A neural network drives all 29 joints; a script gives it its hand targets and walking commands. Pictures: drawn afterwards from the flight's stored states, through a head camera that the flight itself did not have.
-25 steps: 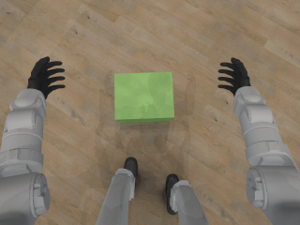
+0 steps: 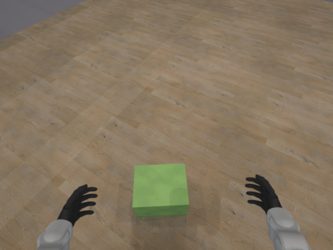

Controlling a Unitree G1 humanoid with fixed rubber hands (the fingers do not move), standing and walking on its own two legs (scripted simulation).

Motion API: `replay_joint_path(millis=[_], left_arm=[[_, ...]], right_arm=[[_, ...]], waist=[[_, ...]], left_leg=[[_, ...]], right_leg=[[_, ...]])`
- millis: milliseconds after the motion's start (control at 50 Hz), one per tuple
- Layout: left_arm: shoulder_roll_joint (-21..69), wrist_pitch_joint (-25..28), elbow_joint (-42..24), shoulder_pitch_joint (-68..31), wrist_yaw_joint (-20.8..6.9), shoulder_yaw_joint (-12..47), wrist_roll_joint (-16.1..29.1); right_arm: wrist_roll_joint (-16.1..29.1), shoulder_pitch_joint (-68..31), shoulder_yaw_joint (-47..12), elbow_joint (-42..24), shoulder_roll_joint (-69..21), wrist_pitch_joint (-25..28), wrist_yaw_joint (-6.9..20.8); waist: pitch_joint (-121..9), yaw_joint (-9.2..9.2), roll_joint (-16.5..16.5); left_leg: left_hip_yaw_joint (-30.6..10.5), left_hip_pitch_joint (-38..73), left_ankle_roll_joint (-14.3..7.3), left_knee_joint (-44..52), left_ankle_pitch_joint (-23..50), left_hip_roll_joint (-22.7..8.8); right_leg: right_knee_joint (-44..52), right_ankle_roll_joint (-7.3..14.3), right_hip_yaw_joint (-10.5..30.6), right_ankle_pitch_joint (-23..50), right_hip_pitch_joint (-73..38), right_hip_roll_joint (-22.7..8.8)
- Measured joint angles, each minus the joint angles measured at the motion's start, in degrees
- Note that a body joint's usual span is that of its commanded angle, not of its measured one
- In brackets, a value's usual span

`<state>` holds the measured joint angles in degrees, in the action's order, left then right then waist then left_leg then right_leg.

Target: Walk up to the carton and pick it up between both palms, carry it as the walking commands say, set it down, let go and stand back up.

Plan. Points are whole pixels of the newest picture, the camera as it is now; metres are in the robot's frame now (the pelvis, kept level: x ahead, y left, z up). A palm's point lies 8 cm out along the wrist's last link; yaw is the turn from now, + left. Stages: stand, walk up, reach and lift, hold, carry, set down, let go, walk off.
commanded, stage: let go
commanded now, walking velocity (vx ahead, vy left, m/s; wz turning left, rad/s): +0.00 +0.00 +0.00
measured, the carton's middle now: (160, 190) +0.51 +0.07 -0.66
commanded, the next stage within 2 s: stand in 0.60 s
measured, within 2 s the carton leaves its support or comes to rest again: neither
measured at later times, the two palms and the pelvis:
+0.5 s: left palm (57, 243) +0.17 +0.26 -0.05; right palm (274, 244) +0.18 -0.22 -0.05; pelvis +0.02 +0.03 +0.02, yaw +1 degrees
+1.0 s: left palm (51, 239) +0.17 +0.28 -0.05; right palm (276, 224) +0.23 -0.24 -0.05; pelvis +0.05 +0.01 +0.01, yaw +1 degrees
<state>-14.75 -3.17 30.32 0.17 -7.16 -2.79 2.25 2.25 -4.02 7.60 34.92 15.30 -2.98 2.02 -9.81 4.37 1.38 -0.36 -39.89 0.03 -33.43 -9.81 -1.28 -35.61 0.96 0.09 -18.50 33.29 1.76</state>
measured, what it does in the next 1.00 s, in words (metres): stands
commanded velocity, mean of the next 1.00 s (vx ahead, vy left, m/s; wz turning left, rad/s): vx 0.00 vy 0.00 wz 0.00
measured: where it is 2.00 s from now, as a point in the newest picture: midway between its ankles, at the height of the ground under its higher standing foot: outside the picture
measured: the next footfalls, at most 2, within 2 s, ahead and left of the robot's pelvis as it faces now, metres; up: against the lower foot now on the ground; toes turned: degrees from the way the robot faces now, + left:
none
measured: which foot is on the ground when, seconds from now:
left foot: down 0.00-1.00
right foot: down 0.00-1.00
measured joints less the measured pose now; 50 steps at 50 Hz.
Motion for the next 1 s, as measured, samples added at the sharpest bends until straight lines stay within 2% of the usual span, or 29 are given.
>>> replay_joint_path(millis=[80, 200, 320, 440, 560, 640, 720, 820, 1000], left_arm=[[0.7, -1.0, 0.0, 5.9, 0.4, 0.0, 0.0], [0.8, -2.5, -1.2, 11.9, 1.3, 0.9, 0.0], [0.9, -1.0, -11.9, 14.7, 2.8, 2.6, 0.0], [0.9, -3.7, -12.2, 14.5, 3.3, 2.6, 0.0], [0.9, -8.0, -12.2, 14.4, 4.4, 2.2, 0.0], [0.9, -9.1, -12.2, 14.4, 5.6, 2.1, 0.0], [-0.2, -4.7, -10.0, 14.5, 7.3, 0.8, -0.8], [-1.1, -0.3, -6.1, 15.7, 7.7, -0.1, -1.7], [-1.7, 2.2, -3.9, 16.0, 8.1, -0.3, -2.0]], right_arm=[[0.0, 7.1, -1.0, 0.0, 0.0, -0.5, 0.0], [0.0, 10.4, -2.7, -0.2, 0.0, -0.3, 0.6], [0.0, 15.6, -3.8, -4.6, -1.0, 1.7, 2.0], [0.0, 16.1, -3.8, -5.0, -1.1, -0.6, 2.0], [0.0, 16.1, -3.7, -5.0, -1.1, -2.0, 2.1], [0.0, 15.9, -3.8, -5.0, -1.1, -1.7, 2.3], [-0.4, 16.0, -3.7, -4.8, -1.1, 0.0, 0.7], [-0.6, 16.0, -3.7, -4.7, -1.1, 1.4, -0.3], [-0.6, 15.7, -3.7, -4.4, -1.1, 2.4, -0.8]], waist=[[3.7, -0.03, -2.9], [12.0, -0.18, -6.1], [12.8, -0.27, -5.6], [11.9, -1.71, -3.8], [13.6, -1.73, -4.5], [13.6, -1.79, -5.0], [13.3, -1.8, -5.7], [11.1, -1.79, -5.0], [9.9, -1.79, -3.1]], left_leg=[[0.0, 9.5, 0.0, 3.1, 0.5, 0.8], [0.0, 16.4, 0.4, 4.1, -0.1, 1.1], [0.0, 20.6, 0.6, 5.1, -0.6, 1.8], [0.1, 23.6, -0.4, 5.3, -1.6, 2.8], [0.1, 23.8, -1.0, 5.3, -1.7, 3.3], [0.1, 23.8, -1.1, 5.3, -1.8, 3.3], [0.1, 23.8, -1.1, 5.0, -2.2, 3.2], [0.1, 23.8, -1.1, 5.0, -3.0, 3.1], [0.1, 23.8, -0.8, 4.9, -4.3, 3.1]], right_leg=[[1.5, 0.9, 0.0, -0.6, -8.6, -0.7], [2.3, 1.3, 0.0, -0.9, -15.1, -0.9], [5.9, -0.3, 0.0, -0.1, -20.7, -1.8], [8.4, -1.1, 0.0, 0.1, -24.8, -2.7], [8.6, -1.3, 0.0, 0.1, -25.1, -3.1], [8.6, -1.5, 0.0, 0.1, -25.1, -3.1], [7.2, -2.0, 0.0, -0.8, -24.6, -3.1], [6.6, -1.7, 0.0, -1.9, -24.4, -3.0], [6.6, -1.3, 0.0, -3.3, -24.4, -3.0]])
